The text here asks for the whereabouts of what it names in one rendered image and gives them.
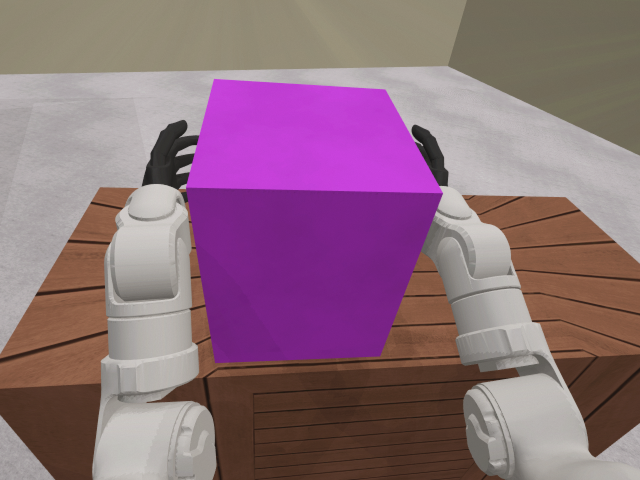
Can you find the pedestal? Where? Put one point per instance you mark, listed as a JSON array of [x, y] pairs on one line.
[[398, 416]]

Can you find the robot left hand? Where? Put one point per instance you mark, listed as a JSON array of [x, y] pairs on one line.
[[163, 165]]

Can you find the carton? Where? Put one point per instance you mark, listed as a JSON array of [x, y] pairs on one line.
[[310, 205]]

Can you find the robot right hand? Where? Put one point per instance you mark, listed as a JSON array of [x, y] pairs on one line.
[[431, 154]]

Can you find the robot right forearm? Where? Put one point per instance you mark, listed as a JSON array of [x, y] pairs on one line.
[[493, 322]]

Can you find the robot left forearm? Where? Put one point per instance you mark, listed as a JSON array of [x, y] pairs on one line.
[[148, 300]]

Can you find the left robot upper arm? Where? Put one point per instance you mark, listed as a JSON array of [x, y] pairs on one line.
[[157, 441]]

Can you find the right robot upper arm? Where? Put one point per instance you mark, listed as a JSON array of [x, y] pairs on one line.
[[527, 428]]

